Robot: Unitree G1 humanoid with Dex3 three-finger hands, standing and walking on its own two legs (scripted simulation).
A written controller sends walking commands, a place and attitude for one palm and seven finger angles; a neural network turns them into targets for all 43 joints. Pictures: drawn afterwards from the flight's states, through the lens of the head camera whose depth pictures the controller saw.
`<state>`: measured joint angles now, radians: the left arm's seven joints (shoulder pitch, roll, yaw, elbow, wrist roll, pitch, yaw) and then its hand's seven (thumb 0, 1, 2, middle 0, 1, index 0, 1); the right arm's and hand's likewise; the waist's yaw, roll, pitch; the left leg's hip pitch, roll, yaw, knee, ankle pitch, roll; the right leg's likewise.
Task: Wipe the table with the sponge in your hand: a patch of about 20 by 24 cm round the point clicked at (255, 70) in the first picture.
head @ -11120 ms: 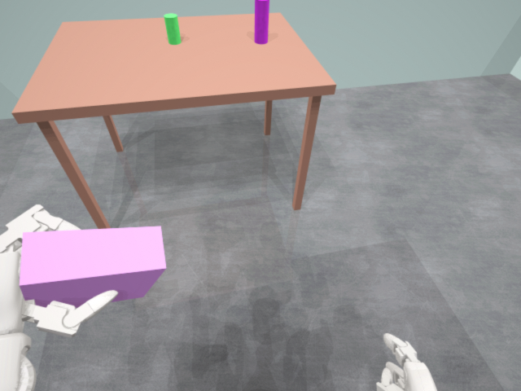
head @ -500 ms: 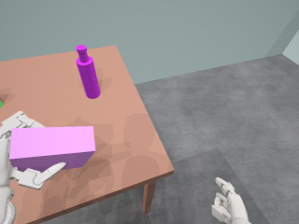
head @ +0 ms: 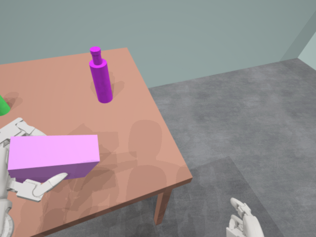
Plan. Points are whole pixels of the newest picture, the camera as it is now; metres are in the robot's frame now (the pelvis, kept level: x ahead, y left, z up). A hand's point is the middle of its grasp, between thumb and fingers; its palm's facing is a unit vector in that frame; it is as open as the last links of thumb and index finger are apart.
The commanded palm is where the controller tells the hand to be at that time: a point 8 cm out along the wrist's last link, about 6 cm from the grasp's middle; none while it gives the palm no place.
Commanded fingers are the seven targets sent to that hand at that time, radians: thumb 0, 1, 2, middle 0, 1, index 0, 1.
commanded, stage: look again from close up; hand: left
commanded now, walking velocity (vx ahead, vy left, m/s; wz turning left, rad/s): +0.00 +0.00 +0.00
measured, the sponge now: (68, 159) +0.23 +0.20 +0.13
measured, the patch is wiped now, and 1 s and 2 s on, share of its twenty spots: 0.00 0.00 0.00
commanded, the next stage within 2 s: shuffle to correct the standing spot in 0.38 s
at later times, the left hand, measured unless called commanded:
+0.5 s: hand (34, 163) +0.22 +0.26 +0.13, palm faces +0.34 -0.83 -0.45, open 9.5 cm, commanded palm +0.15 +0.28 +0.17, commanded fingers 0.00 0.10 1.30 -1.20 -1.60 -1.20 -1.60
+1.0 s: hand (68, 169) +0.21 +0.18 +0.15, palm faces +0.23 -0.88 -0.42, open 9.5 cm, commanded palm +0.14 +0.23 +0.17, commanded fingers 0.00 0.10 1.30 -1.20 -1.60 -1.20 -1.60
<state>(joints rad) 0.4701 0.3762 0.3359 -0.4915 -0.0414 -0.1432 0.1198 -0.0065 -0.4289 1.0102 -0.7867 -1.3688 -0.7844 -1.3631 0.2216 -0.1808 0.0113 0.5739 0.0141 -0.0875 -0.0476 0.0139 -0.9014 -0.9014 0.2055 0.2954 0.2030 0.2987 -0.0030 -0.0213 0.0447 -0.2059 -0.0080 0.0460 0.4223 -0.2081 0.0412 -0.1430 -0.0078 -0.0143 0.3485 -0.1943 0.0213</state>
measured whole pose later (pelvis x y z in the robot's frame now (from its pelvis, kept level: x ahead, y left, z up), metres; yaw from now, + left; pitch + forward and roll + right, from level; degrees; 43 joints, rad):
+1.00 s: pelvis -0.03 -0.05 -0.01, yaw -2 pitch +1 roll -1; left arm 0.48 0.45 0.41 -0.60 -0.10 -0.20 0.07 -0.01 -0.43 1.01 -0.79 -1.37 -0.79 -1.36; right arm 0.18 -0.17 0.01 0.56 0.01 -0.11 0.01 0.01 -0.90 -0.90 0.21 0.30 0.21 0.30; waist -0.01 -0.06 0.11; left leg -0.36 0.08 0.04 0.56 -0.22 -0.03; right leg -0.30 0.06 -0.05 0.50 -0.23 -0.05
